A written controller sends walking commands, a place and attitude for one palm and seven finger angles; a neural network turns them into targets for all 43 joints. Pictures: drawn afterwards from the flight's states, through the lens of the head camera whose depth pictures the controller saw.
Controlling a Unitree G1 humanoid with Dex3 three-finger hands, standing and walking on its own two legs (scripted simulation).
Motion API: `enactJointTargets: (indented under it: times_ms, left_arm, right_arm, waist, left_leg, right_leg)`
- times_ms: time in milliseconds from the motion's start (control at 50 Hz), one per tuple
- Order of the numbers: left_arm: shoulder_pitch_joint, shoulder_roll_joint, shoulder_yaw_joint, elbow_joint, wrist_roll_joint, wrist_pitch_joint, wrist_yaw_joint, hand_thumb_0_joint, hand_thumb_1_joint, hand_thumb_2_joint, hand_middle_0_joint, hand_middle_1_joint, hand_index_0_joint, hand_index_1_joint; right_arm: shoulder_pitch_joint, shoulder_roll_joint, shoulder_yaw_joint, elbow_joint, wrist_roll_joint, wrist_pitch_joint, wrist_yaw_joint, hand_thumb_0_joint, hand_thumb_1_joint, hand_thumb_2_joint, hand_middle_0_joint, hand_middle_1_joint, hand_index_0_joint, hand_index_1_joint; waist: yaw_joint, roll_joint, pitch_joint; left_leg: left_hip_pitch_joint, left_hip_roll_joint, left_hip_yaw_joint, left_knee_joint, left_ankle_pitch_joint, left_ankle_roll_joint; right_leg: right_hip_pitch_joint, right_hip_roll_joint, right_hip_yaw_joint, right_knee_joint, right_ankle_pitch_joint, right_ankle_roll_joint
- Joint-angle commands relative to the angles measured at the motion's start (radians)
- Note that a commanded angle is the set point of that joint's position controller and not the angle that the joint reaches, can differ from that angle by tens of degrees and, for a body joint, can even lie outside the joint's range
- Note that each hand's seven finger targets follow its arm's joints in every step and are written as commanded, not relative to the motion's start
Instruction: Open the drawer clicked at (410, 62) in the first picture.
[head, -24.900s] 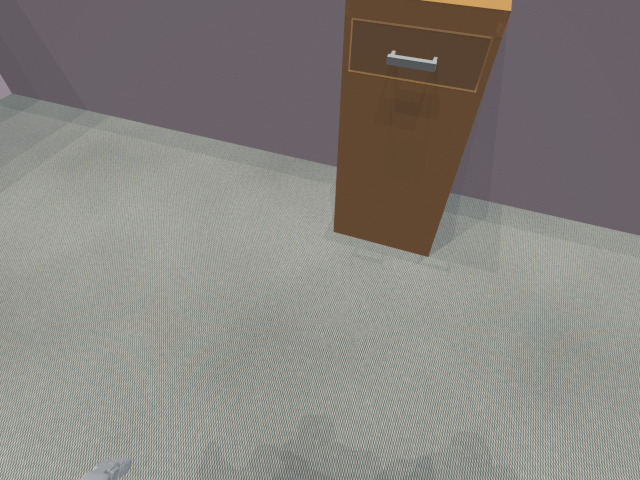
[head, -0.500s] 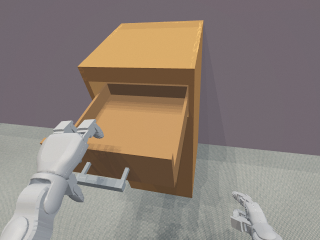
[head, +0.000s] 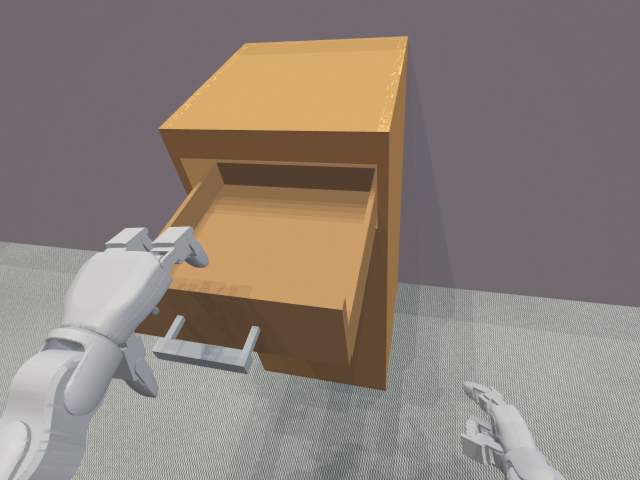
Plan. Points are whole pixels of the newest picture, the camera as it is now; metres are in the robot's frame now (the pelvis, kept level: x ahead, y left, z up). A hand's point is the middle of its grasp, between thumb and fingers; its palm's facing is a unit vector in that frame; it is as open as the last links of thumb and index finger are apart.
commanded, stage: draw the hand back to the body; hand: left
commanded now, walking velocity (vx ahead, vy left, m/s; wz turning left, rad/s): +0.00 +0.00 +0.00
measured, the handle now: (208, 341) +0.28 +0.21 +0.03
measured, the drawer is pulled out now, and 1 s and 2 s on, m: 0.30 0.30 0.30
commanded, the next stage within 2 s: step back with the hand held close in 1.50 s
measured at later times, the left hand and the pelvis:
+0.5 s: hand (113, 326) +0.21 +0.24 +0.16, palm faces +0.12 -0.05 -0.99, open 13.8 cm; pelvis +0.01 +0.01 +0.00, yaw +1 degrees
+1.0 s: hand (121, 290) +0.23 +0.22 +0.20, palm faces +0.36 -0.84 -0.41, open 11.3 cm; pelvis +0.04 +0.00 +0.00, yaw +0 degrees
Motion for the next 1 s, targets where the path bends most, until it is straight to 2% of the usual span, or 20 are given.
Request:
enactJointTargets:
  times_ms: [0,60,80,220,360,380,440,460,480,500,520,540,560,580,600,640,680,740,860,980]
  left_arm:
    - [-0.123,0.231,0.237,-0.229,-0.003,-0.041,0.083,0.0,-0.5,0.3,-0.3,-1.2,-0.3,-1.2]
    - [-0.117,0.24,0.261,-0.177,-0.006,-0.041,0.097,0.0,-0.5,0.3,-0.3,-1.2,-0.3,-1.2]
    - [-0.108,0.248,0.284,-0.178,-0.028,-0.035,0.099,0.0,-0.5,0.3,-0.3,-1.2,-0.3,-1.2]
    - [-0.066,0.211,0.21,-0.196,-0.034,-0.042,0.065,0.0,-0.5,0.3,-0.3,-1.2,-0.3,-1.2]
    - [-0.002,0.28,0.301,-0.283,-0.027,-0.087,0.102,0.0,-0.5,0.3,-0.3,-1.2,-0.3,-1.2]
    - [0.001,0.29,0.324,-0.291,-0.046,-0.085,0.111,0.0,-0.5,0.3,-0.3,-1.2,-0.3,-1.2]
    - [0.072,0.283,0.348,-0.24,-0.048,-0.083,0.118,0.0,-0.5,0.3,-0.3,-1.2,-0.3,-1.2]
    - [0.076,0.277,0.343,-0.248,-0.048,-0.077,0.118,0.0,-0.5,0.3,-0.3,-1.2,-0.3,-1.2]
    - [0.086,0.275,0.357,-0.243,-0.073,-0.066,0.114,0.0,-0.5,0.3,-0.3,-1.2,-0.3,-1.2]
    - [-0.012,-0.161,0.271,-0.252,-0.734,-0.162,0.155,0.0,-0.465,0.315,-0.298,-1.178,-0.298,-1.178]
    - [0.099,-0.048,0.339,-0.181,-0.75,-0.197,0.188,0.0,-0.43,0.33,-0.295,-1.155,-0.295,-1.155]
    - [0.161,-0.077,0.332,-0.167,-0.76,-0.21,0.198,0.0,-0.395,0.345,-0.292,-1.133,-0.292,-1.133]
    - [0.159,-0.061,0.354,-0.273,-0.814,-0.229,0.206,0.0,-0.36,0.36,-0.29,-1.11,-0.29,-1.11]
    - [0.139,-0.029,0.378,-0.319,-0.834,-0.251,0.218,0.0,-0.325,0.375,-0.287,-1.087,-0.287,-1.087]
    - [0.095,-0.055,0.348,-0.388,-0.832,-0.281,0.226,0.0,-0.29,0.39,-0.285,-1.065,-0.285,-1.065]
    - [0.139,-0.069,0.339,-0.396,-0.841,-0.294,0.243,0.0,-0.22,0.42,-0.28,-1.02,-0.28,-1.02]
    - [0.13,-0.031,0.373,-0.413,-0.838,-0.297,0.256,0.0,-0.15,0.45,-0.275,-0.975,-0.275,-0.975]
    - [0.145,-0.077,0.347,-0.382,-0.842,-0.298,0.252,0.0,-0.045,0.495,-0.268,-0.908,-0.268,-0.908]
    - [0.237,-0.085,0.38,-0.346,-0.861,-0.297,0.236,0.0,0.165,0.585,-0.252,-0.772,-0.252,-0.772]
    - [0.283,-0.049,0.432,-0.368,-0.868,-0.299,0.234,0.0,0.375,0.675,-0.237,-0.637,-0.237,-0.637]
  right_arm:
    - [-0.192,-0.074,-0.028,-0.198,-0.01,-0.069,-0.004,0.0,-0.9,-0.9,0.2,0.3,0.2,0.3]
    - [-0.181,-0.081,-0.041,-0.179,-0.009,-0.061,-0.002,0.0,-0.9,-0.9,0.2,0.3,0.2,0.3]
    - [-0.209,-0.084,-0.04,-0.185,0.003,-0.071,0.0,0.0,-0.9,-0.9,0.2,0.3,0.2,0.3]
    - [-0.175,-0.09,-0.049,-0.196,-0.001,-0.078,-0.011,0.0,-0.9,-0.9,0.2,0.3,0.2,0.3]
    - [-0.149,-0.098,-0.045,-0.218,-0.009,-0.084,-0.025,0.0,-0.9,-0.9,0.2,0.3,0.2,0.3]
    - [-0.175,-0.101,-0.041,-0.221,0.0,-0.093,-0.024,0.0,-0.9,-0.9,0.2,0.3,0.2,0.3]
    - [-0.134,-0.095,-0.051,-0.209,-0.007,-0.076,-0.016,0.0,-0.9,-0.9,0.2,0.3,0.2,0.3]
    - [-0.139,-0.096,-0.05,-0.215,-0.005,-0.072,-0.012,0.0,-0.9,-0.9,0.2,0.3,0.2,0.3]
    - [-0.168,-0.097,-0.049,-0.22,0.007,-0.08,-0.008,0.0,-0.9,-0.9,0.2,0.3,0.2,0.3]
    - [-0.064,0.005,-0.052,-0.226,0.001,-0.156,-0.035,0.0,-0.9,-0.9,0.2,0.3,0.2,0.3]
    - [-0.043,-0.035,-0.053,-0.192,-0.003,-0.201,-0.054,0.0,-0.9,-0.9,0.2,0.3,0.2,0.3]
    - [-0.053,-0.038,-0.05,-0.183,-0.006,-0.216,-0.056,0.0,-0.9,-0.9,0.2,0.3,0.2,0.3]
    - [-0.053,-0.038,-0.052,-0.19,-0.004,-0.227,-0.067,0.0,-0.9,-0.9,0.2,0.3,0.2,0.3]
    - [-0.069,-0.049,-0.053,-0.177,-0.006,-0.252,-0.075,0.0,-0.9,-0.9,0.2,0.3,0.2,0.3]
    - [-0.054,-0.038,-0.048,-0.186,-0.017,-0.274,-0.077,0.0,-0.9,-0.9,0.2,0.3,0.2,0.3]
    - [-0.039,-0.037,-0.049,-0.166,-0.027,-0.303,-0.083,0.0,-0.9,-0.9,0.2,0.3,0.2,0.3]
    - [-0.037,-0.039,-0.047,-0.144,-0.029,-0.327,-0.084,0.0,-0.9,-0.9,0.2,0.3,0.2,0.3]
    - [-0.024,-0.032,-0.044,-0.127,-0.031,-0.335,-0.077,0.0,-0.9,-0.9,0.2,0.3,0.2,0.3]
    - [-0.015,-0.038,-0.066,-0.122,-0.025,-0.324,-0.067,0.0,-0.9,-0.9,0.2,0.3,0.2,0.3]
    - [-0.026,-0.044,-0.084,-0.124,-0.017,-0.309,-0.069,0.0,-0.9,-0.9,0.2,0.3,0.2,0.3]
  waist:
    - [0.036,-0.082,-0.176]
    - [0.025,-0.108,-0.117]
    - [0.022,-0.073,-0.114]
    - [0.001,-0.103,-0.135]
    - [0.019,-0.074,-0.152]
    - [0.017,-0.03,-0.148]
    - [0.022,-0.089,-0.136]
    - [0.024,-0.069,-0.135]
    - [0.017,-0.051,-0.118]
    - [-0.093,-0.165,-0.063]
    - [-0.067,-0.228,-0.041]
    - [-0.062,-0.157,-0.018]
    - [-0.047,-0.189,-0.064]
    - [-0.049,-0.15,-0.076]
    - [-0.04,-0.125,-0.133]
    - [-0.039,-0.074,-0.103]
    - [-0.034,0.005,-0.063]
    - [-0.037,0.045,-0.011]
    - [-0.033,-0.077,-0.074]
    - [-0.032,-0.083,-0.134]
  left_leg:
    - [0.015,0.008,0.004,-0.027,0.17,0.002]
    - [0.004,0.008,0.005,-0.025,0.149,0.001]
    - [0.006,0.013,0.0,-0.023,0.132,0.0]
    - [0.012,0.014,0.004,-0.022,0.117,0.008]
    - [0.017,0.021,-0.005,-0.007,0.152,0.0]
    - [0.02,0.026,-0.009,-0.003,0.145,-0.001]
    - [-0.003,0.024,-0.004,-0.004,0.181,-0.003]
    - [0.001,0.025,-0.002,-0.002,0.182,-0.004]
    - [-0.002,0.03,-0.006,0.001,0.171,-0.006]
    - [0.084,0.057,-0.009,-0.021,0.097,0.015]
    - [0.079,0.083,-0.029,-0.039,0.062,0.011]
    - [0.071,0.073,-0.029,-0.054,0.03,0.006]
    - [0.083,0.076,-0.037,-0.065,0.065,0.004]
    - [0.089,0.075,-0.03,-0.061,0.068,0.003]
    - [0.099,0.067,-0.028,-0.069,0.096,0.003]
    - [0.091,0.066,-0.023,-0.074,0.125,0.001]
    - [0.073,0.067,-0.023,-0.072,0.149,-0.007]
    - [0.049,0.067,-0.03,-0.085,0.18,-0.017]
    - [0.078,0.076,-0.021,-0.059,0.302,-0.017]
    - [0.101,0.071,-0.003,-0.032,0.363,-0.013]
  right_leg:
    - [0.054,-0.058,0.038,-0.081,0.137,0.029]
    - [0.002,-0.052,0.044,-0.091,0.105,0.029]
    - [0.001,-0.046,0.055,-0.096,0.092,0.024]
    - [-0.014,-0.058,0.028,-0.09,0.071,0.037]
    - [-0.023,-0.058,0.011,-0.077,0.097,0.033]
    - [-0.023,-0.051,0.022,-0.08,0.103,0.027]
    - [-0.02,-0.05,0.0,-0.063,0.133,0.029]
    - [-0.028,-0.052,0.002,-0.062,0.133,0.031]
    - [-0.031,-0.045,0.011,-0.065,0.138,0.026]
    - [-0.013,-0.032,-0.036,-0.084,0.115,0.013]
    - [-0.027,-0.037,-0.02,-0.08,0.063,0.017]
    - [-0.032,-0.032,-0.025,-0.097,0.034,0.014]
    - [-0.001,-0.046,-0.027,-0.1,0.047,0.019]
    - [0.005,-0.048,-0.016,-0.093,0.052,0.021]
    - [0.038,-0.055,-0.022,-0.089,0.074,0.019]
    - [0.038,-0.059,-0.018,-0.093,0.102,0.016]
    - [0.035,-0.063,-0.005,-0.104,0.115,0.009]
    - [0.04,-0.06,-0.021,-0.096,0.137,0.002]
    - [0.07,-0.061,-0.025,-0.077,0.249,0.013]
    - [0.085,-0.068,-0.014,-0.081,0.342,0.02]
